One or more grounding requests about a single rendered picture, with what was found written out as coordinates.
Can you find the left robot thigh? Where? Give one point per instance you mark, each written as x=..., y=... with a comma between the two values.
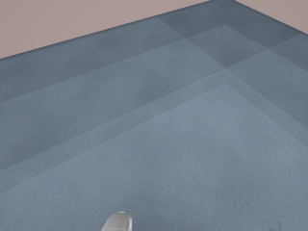
x=118, y=222

